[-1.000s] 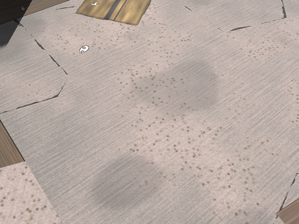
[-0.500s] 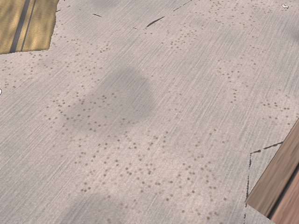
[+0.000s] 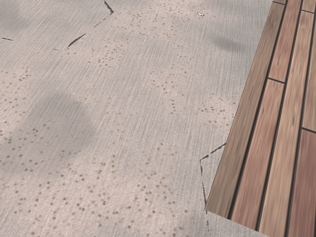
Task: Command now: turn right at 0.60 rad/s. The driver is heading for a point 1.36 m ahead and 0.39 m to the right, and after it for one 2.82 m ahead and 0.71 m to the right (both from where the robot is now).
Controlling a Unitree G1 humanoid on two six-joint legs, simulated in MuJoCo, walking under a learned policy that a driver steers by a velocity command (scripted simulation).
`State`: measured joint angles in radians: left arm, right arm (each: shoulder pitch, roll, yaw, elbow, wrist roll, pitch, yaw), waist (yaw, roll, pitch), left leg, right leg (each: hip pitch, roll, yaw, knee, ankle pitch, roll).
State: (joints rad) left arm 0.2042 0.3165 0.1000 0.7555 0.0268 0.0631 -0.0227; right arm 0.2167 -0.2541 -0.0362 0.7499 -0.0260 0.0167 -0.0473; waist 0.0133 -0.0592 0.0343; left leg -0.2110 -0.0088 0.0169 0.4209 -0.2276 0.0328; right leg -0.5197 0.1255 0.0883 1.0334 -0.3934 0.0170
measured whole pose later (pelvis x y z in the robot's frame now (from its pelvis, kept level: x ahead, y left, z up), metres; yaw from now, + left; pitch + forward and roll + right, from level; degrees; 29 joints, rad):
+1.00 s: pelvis +0.34 -0.14 +0.00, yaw -25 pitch +0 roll +0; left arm 0.18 0.29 0.02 0.78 0.04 -0.04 -0.01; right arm 0.31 -0.26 -0.03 0.85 -0.01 -0.06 0.02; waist -0.02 -0.04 0.09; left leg -0.24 -0.08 -0.01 0.39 -0.14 0.08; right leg -0.50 0.01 0.04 1.04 -0.35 -0.01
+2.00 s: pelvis +0.60 -0.14 +0.00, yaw -4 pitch +1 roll +0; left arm 0.26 0.27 0.05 0.85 0.03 0.00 -0.06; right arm 0.39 -0.22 -0.02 0.86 -0.02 -0.07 0.00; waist -0.01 -0.05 0.02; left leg 0.08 -0.06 0.13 0.20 -0.30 0.07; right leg -0.67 -0.02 0.01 0.96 -0.10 -0.03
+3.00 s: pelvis +0.95 -0.18 +0.00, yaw -37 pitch -1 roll -1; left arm 0.17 0.31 0.06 0.76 0.02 0.08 -0.02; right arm 0.22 -0.27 -0.01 0.74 -0.03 0.01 -0.03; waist -0.02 -0.02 0.07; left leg -0.30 0.03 0.09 0.44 -0.13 0.05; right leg -0.40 0.06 0.07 0.95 -0.45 0.02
